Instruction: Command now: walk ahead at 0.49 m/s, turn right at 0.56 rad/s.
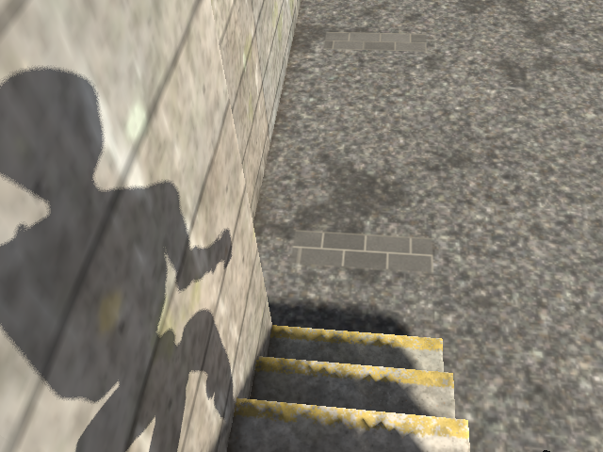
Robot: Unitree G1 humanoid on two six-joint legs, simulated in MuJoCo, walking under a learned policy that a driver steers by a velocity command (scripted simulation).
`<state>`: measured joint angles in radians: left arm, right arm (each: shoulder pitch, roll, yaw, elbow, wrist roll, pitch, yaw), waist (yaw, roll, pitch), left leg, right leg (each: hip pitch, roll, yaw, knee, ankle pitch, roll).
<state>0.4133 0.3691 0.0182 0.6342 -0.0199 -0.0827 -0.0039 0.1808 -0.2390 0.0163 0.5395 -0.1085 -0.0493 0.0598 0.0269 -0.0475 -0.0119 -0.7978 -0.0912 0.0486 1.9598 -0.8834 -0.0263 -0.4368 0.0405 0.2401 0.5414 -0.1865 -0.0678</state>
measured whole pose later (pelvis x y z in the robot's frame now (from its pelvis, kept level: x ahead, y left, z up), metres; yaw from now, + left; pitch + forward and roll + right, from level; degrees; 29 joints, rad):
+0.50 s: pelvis +0.13 +0.02 +0.01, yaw -14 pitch +3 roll +2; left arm 0.21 0.33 0.00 0.71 0.10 -0.11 -0.05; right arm 0.47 -0.32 -0.03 0.64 -0.07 -0.09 0.13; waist -0.06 -0.04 -0.03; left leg -0.60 -0.14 0.01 1.84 -0.59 0.07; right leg -0.24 -0.01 0.00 0.43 -0.15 -0.05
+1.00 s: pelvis +0.37 +0.08 -0.26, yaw -18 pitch +1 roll +1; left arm 0.21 0.27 -0.03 0.77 0.05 -0.09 -0.06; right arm 0.61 -0.22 -0.02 0.97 -0.10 -0.10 0.10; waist -0.04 -0.04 -0.13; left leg -0.31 -0.13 0.10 0.84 -0.55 0.14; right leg -1.03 -0.13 0.05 1.60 -0.07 0.01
